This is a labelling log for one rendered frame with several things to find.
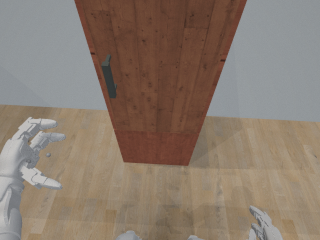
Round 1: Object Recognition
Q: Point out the handle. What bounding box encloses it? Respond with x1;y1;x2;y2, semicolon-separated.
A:
101;54;117;99

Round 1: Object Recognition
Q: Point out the robot left forearm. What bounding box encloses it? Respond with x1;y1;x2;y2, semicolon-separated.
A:
0;175;25;240

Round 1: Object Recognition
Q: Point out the robot right shin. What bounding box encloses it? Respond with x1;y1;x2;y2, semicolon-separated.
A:
188;235;198;239

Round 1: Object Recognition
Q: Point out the cupboard door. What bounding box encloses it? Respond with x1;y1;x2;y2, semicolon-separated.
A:
80;0;241;134

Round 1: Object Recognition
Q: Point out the left robot hand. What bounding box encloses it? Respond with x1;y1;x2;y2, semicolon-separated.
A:
0;117;66;190

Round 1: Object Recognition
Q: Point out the right robot hand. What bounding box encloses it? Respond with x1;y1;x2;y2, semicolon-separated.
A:
246;205;283;240

